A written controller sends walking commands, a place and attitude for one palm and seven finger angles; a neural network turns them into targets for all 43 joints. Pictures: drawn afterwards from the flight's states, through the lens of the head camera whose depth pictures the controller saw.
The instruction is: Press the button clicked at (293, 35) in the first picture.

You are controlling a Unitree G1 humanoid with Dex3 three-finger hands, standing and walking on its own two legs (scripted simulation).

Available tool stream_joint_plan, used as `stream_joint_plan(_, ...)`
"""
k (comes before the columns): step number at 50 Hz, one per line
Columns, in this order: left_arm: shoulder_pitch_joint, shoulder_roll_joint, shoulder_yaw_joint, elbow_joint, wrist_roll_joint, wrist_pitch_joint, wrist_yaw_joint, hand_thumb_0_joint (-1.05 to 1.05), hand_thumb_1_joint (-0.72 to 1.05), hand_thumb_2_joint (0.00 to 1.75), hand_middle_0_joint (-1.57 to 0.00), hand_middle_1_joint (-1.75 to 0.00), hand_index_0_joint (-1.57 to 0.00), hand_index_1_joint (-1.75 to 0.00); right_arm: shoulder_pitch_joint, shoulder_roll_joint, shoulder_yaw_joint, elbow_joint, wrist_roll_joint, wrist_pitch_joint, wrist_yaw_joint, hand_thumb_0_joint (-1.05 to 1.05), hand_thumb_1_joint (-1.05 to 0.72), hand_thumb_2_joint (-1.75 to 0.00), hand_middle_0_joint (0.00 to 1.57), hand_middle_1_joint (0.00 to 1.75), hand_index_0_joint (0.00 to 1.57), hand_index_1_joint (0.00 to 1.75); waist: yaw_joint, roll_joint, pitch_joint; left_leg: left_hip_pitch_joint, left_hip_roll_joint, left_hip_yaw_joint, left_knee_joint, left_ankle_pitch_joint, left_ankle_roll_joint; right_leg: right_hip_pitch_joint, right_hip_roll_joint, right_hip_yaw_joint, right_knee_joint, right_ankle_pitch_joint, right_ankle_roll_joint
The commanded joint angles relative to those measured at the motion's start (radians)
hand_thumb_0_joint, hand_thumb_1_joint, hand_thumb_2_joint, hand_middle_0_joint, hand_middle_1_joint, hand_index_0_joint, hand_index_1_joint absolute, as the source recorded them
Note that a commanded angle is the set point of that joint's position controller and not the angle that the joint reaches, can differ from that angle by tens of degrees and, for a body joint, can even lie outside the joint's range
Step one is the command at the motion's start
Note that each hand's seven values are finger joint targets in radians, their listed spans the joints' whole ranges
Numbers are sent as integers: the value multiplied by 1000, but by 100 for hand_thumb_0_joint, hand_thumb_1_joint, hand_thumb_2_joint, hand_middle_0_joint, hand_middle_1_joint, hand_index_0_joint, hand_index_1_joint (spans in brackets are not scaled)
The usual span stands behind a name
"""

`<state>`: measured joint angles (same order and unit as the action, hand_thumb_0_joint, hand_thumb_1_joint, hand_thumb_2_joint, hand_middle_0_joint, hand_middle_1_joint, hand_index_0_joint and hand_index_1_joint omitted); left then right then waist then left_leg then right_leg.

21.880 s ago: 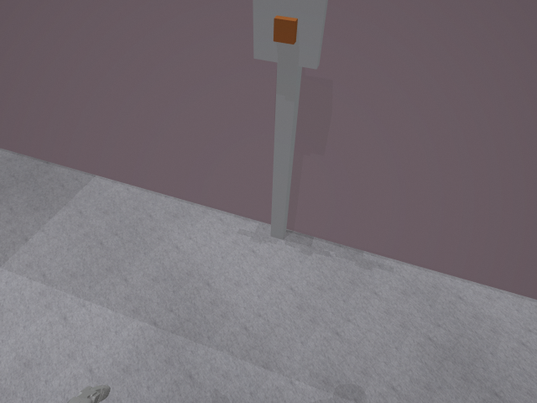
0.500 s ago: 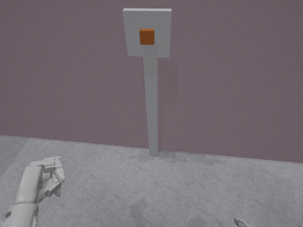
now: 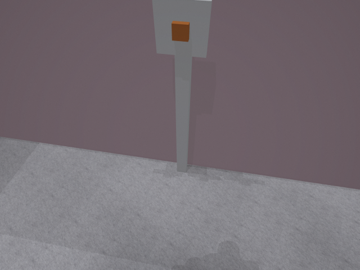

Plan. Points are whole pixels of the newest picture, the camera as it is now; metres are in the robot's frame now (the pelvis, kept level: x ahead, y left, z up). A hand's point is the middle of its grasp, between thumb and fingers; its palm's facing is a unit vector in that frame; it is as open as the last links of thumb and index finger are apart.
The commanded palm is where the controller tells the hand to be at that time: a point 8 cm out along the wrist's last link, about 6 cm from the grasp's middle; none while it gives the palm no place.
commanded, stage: let the arm hang, fingers relaxed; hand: left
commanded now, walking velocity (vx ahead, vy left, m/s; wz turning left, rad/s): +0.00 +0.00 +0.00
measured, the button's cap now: (180, 31) +0.78 +0.05 +0.16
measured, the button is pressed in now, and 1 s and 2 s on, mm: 0 0 0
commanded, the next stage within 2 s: stand and wait in 0.50 s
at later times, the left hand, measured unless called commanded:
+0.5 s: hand out of the picture +0.05 +0.20 -0.17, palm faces +0.02 -0.97 -0.23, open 7.4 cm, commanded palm none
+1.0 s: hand out of the picture +0.10 +0.24 -0.16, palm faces +0.00 -0.95 -0.31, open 7.4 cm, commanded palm none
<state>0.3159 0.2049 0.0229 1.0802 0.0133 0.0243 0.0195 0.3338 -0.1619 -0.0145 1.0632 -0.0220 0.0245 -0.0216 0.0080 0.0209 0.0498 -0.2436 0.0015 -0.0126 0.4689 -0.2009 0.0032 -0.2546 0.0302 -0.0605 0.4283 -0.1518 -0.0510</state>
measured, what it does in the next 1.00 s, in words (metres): stands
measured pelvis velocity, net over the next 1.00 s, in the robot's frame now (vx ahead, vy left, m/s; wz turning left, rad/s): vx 0.03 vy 0.01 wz -0.01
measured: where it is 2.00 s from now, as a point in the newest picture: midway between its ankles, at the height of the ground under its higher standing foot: outside the picture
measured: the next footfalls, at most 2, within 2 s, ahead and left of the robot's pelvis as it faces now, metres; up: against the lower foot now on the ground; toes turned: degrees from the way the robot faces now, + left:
none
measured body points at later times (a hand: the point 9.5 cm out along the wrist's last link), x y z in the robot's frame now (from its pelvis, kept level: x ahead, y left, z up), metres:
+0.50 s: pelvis +0.01 +0.01 +0.00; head +0.02 +0.00 +0.45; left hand +0.05 +0.25 -0.15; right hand +0.00 -0.22 -0.16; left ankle +0.03 +0.12 -0.74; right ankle +0.05 -0.09 -0.74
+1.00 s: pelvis +0.03 +0.01 +0.01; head +0.06 +0.00 +0.46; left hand +0.10 +0.29 -0.13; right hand +0.08 -0.26 -0.14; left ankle +0.03 +0.12 -0.74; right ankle +0.05 -0.09 -0.74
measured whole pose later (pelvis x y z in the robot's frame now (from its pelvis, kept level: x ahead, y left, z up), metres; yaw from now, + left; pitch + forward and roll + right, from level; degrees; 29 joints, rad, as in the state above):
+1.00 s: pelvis +0.03 +0.01 +0.01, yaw +0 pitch -1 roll +0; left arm 0.12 0.28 0.03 1.14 0.01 -0.01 0.01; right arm 0.15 -0.27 -0.03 1.11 -0.02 0.00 -0.02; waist 0.00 0.02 0.07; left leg -0.14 -0.01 0.00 0.36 -0.20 0.01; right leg -0.17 0.02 -0.04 0.35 -0.16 -0.03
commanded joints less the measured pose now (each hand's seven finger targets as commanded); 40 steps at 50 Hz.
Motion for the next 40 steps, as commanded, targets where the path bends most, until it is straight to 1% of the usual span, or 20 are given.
stream_joint_plan(1, -31, 128, 34, -29, 0, -35, 7, 0, 90, 90, -20, -30, -20, -30, 41, -120, -24, -21, -1, -22, -8, 0, -90, -90, 20, 30, 20, 30, -14, -20, 4, -31, 75, -76, -126, -103, 43, 16, -123, 153, -149, -232, -20)
stream_joint_plan(2, -36, 125, 34, -20, -1, -35, 7, 0, 90, 90, -20, -30, -20, -30, 40, -111, -22, -13, -2, -23, -8, 0, -90, -90, 20, 30, 20, 30, -14, -29, 16, -37, 76, -75, -132, -102, 42, 16, -127, 148, -149, -229, -19)
stream_joint_plan(4, -38, 116, 34, -7, -1, -34, 8, 0, 90, 90, -20, -30, -20, -30, 39, -108, -21, -3, -3, -23, -10, 0, -90, -90, 20, 30, 20, 30, -13, -14, 36, -43, 76, -78, -142, -110, 41, 9, -125, 150, -149, -235, -19)
stream_joint_plan(6, -37, 117, 35, 0, 1, -33, 9, 0, 90, 90, -20, -30, -20, -30, 38, -108, -22, 1, -2, -21, -10, 0, -90, -90, 20, 30, 20, 30, -12, -14, 52, -48, 77, -74, -142, -112, 40, 2, -124, 147, -149, -240, -17)
stream_joint_plan(7, -44, 111, 34, 5, 0, -31, 9, 0, 90, 90, -20, -30, -20, -30, 38, -98, -19, 8, -4, -21, -10, 0, -90, -90, 20, 30, 20, 30, -13, -2, 61, -56, 77, -77, -150, -125, 38, 1, -126, 145, -148, -247, -16)
stream_joint_plan(10, -49, 112, 37, 7, 1, -31, 9, 0, 90, 90, -20, -30, -20, -30, 30, -100, -21, 8, -5, -22, -10, 0, -90, -90, 20, 30, 20, 30, -11, 4, 53, -57, 76, -81, -156, -130, 39, 12, -126, 150, -147, -241, -15)
stream_joint_plan(13, -65, 115, 40, 5, 2, -33, 9, 0, 90, 90, -20, -30, -20, -30, 32, -100, -21, 12, -5, -23, -9, 0, -90, -90, 20, 30, 20, 30, -12, -25, 50, -59, 73, -78, -153, -119, 37, 21, -129, 151, -149, -241, -13)
stream_joint_plan(15, -72, 116, 41, 4, 2, -35, 8, 0, 90, 90, -20, -30, -20, -30, 26, -107, -23, 12, -5, -27, -9, 0, -90, -90, 20, 30, 20, 30, -12, -11, 36, -46, 75, -77, -153, -95, 37, 30, -131, 149, -143, -214, -14)
stream_joint_plan(17, -80, 120, 40, 3, 2, -35, 9, 0, 90, 90, -20, -30, -20, -30, 15, -107, -23, 11, -4, -27, -8, 0, -90, -90, 20, 30, 20, 30, -11, 7, 48, -50, 79, -81, -158, -99, 36, 27, -130, 146, -141, -206, -14)
stream_joint_plan(18, -83, 117, 41, 3, 2, -35, 8, 0, 90, 90, -20, -30, -20, -30, 12, -108, -24, 12, -5, -26, -9, 0, -90, -90, 20, 30, 20, 30, -12, 5, 49, -53, 80, -86, -164, -112, 35, 24, -126, 147, -140, -212, -13)
stream_joint_plan(21, -89, 127, 42, 2, 2, -36, 8, 0, 90, 90, -20, -30, -20, -30, 0, -123, -27, 8, -4, -28, -9, 0, -90, -90, 20, 30, 20, 30, -9, 11, 45, -46, 82, -87, -163, -94, 36, 35, -125, 145, -133, -185, -13)
stream_joint_plan(22, -94, 128, 44, 0, 2, -38, 7, 0, 90, 90, -20, -30, -20, -30, 1, -123, -27, 11, -4, -31, -9, 0, -90, -90, 20, 30, 20, 30, -12, 8, 24, -42, 85, -89, -166, -84, 36, 51, -127, 145, -130, -173, -13)
stream_joint_plan(24, -101, 134, 43, 1, 1, -41, 7, 0, 90, 90, -20, -30, -20, -30, -9, -134, -28, 9, -2, -34, -9, 0, -90, -90, 20, 30, 20, 30, -11, -11, 13, -26, 87, -87, -165, -52, 36, 63, -130, 145, -130, -144, -12)
stream_joint_plan(26, -106, 144, 46, 1, 2, -45, 7, 0, 90, 90, -20, -30, -20, -30, -16, -150, -31, 7, 0, -37, -9, 0, -90, -90, 20, 30, 20, 30, -12, -7, -7, -2, 89, -82, -154, -9, 34, 72, -132, 140, -123, -112, -14)
stream_joint_plan(28, -114, 146, 43, 2, 0, -46, 7, 0, 90, 90, -20, -30, -20, -30, -30, -151, -30, 12, 0, -38, -9, 0, -90, -90, 20, 30, 20, 30, -13, -10, -8, 8, 92, -85, -157, 12, 34, 77, -134, 139, -125, -89, -14)
stream_joint_plan(31, -123, 163, 45, 2, 1, -47, 6, 0, 90, 90, -20, -30, -20, -30, -49, -174, -34, 9, 1, -35, -9, 0, -90, -90, 20, 30, 20, 30, -13, -1, 5, 17, 92, -84, -157, -4, 34, 62, -133, 142, -134, -110, -14)
stream_joint_plan(34, -140, 178, 45, 7, 0, -50, 4, 0, 90, 90, -20, -30, -20, -30, -65, -189, -34, 13, 1, -38, -9, 0, -90, -90, 20, 30, 20, 30, -17, -7, -14, 39, 96, -84, -160, 24, 33, 78, -138, 146, -136, -79, -15)
stream_joint_plan(35, -144, 183, 45, 6, 0, -51, 4, 0, 90, 90, -20, -30, -20, -30, -72, -196, -34, 14, 1, -39, -8, 0, -90, -90, 20, 30, 20, 30, -16, 3, -20, 42, 97, -84, -160, 31, 33, 87, -139, 144, -136, -69, -15)
stream_joint_plan(38, -159, 199, 44, 7, 0, -53, 3, 0, 90, 90, -20, -30, -20, -30, -94, -215, -35, 13, 2, -40, -8, 0, -90, -90, 20, 30, 20, 30, -19, -14, -27, 60, 102, -87, -162, 54, 32, 92, -141, 142, -136, -42, -15)
stream_joint_plan(40, -170, 207, 44, 7, -1, -55, 3, 0, 90, 90, -20, -30, -20, -30, -113, -229, -35, 13, 3, -41, -7, 0, -90, -90, 20, 30, 20, 30, -17, -6, -30, 65, 104, -89, -166, 66, 31, 101, -141, 143, -135, -21, -15)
